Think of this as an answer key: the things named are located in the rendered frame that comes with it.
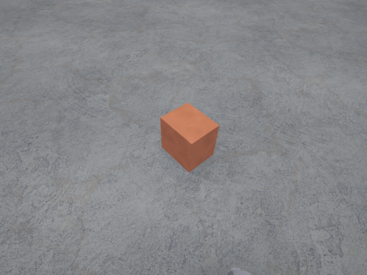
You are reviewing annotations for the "carton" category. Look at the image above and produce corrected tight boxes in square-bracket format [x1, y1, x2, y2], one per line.
[160, 103, 219, 173]

